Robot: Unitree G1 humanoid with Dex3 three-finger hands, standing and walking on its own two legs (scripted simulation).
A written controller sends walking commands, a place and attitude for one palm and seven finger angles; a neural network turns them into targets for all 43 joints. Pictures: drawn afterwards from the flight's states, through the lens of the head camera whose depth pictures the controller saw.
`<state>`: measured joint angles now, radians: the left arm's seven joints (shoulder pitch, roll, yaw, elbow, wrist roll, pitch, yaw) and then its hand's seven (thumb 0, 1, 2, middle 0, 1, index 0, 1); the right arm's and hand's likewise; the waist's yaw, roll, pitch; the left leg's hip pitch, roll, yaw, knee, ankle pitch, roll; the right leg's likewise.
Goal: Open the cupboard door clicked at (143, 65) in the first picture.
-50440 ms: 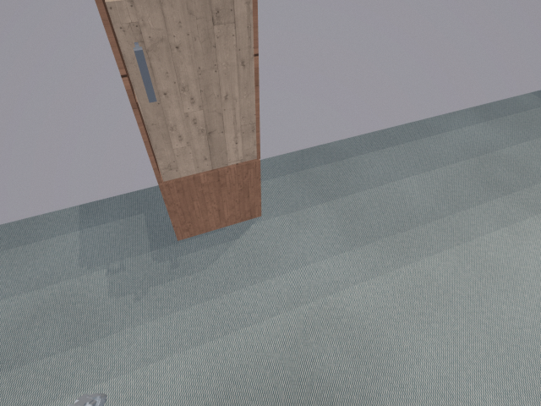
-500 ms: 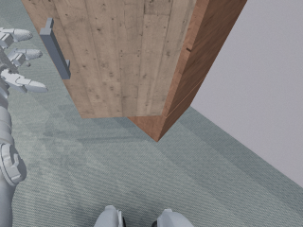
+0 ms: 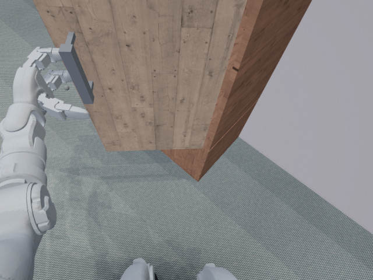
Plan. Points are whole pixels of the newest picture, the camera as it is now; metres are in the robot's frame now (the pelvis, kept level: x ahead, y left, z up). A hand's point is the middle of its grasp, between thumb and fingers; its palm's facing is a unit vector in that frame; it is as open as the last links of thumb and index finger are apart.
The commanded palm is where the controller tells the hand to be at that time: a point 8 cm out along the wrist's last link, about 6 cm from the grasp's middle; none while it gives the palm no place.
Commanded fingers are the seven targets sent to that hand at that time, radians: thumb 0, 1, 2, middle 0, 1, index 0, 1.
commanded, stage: slide the fingers in behind the handle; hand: left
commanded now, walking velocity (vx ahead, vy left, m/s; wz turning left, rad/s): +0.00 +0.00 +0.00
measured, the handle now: (80, 70) +0.54 +0.20 +0.10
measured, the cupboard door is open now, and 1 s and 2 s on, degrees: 46 45 46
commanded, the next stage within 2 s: close the thumb around the handle in 0.90 s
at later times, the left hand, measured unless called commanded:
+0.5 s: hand (82, 88) +0.49 +0.19 +0.10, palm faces +0.02 -1.00 +0.00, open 14.0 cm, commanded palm +0.46 +0.23 +0.10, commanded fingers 0.00 -0.50 0.30 -0.30 -1.20 -0.30 -1.20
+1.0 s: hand (86, 90) +0.48 +0.18 +0.10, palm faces +0.02 -1.00 -0.01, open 14.0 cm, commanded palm +0.45 +0.23 +0.10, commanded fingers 0.00 -0.44 0.32 -0.30 -1.21 -0.30 -1.21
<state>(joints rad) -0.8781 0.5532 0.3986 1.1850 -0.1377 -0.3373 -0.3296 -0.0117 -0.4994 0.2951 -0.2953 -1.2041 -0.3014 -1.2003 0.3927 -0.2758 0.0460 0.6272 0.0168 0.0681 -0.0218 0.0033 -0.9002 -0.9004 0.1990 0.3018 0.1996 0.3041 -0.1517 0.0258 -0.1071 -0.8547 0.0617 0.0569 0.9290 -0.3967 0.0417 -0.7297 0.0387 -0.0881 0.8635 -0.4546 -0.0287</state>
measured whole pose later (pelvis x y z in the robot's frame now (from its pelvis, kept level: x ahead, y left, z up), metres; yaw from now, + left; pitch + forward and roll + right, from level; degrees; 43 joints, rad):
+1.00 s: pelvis -0.01 -0.01 +0.00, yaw +1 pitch +17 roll -2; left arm -0.85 0.46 0.35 1.15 -0.13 -0.38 -0.24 -0.01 -0.50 0.30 -0.30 -1.20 -0.30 -1.20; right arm 0.39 -0.28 0.03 0.64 0.02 0.05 -0.01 0.00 -0.90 -0.90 0.20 0.30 0.20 0.30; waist -0.14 0.03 -0.11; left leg -0.83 0.06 0.05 0.91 -0.38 0.02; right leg -0.71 0.04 -0.09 0.87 -0.45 -0.05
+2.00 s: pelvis +0.00 -0.01 +0.00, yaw +0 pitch +17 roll -2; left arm -0.78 0.43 0.35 1.07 -0.15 -0.35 -0.24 0.00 0.73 0.81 -0.35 -1.35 -0.35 -1.35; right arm 0.40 -0.27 0.02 0.62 0.02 0.07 -0.01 0.00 -0.90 -0.90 0.20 0.30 0.20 0.30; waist -0.13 0.03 -0.12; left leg -0.80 0.06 0.07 0.90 -0.39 0.03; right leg -0.70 0.04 -0.07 0.86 -0.46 -0.04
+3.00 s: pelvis +0.00 -0.05 +0.02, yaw +4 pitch +3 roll +1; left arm 0.21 -0.06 -0.29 -0.03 0.04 -0.11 0.52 -0.02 0.69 0.76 -0.34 -1.34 -0.36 -1.34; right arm 0.21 -0.21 0.02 0.56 -0.05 0.05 0.02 0.01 -0.90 -0.90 0.20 0.30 0.20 0.30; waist -0.03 0.06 -0.09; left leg -0.47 0.03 0.01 0.76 -0.34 -0.02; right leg -0.36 0.03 -0.13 0.76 -0.46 -0.09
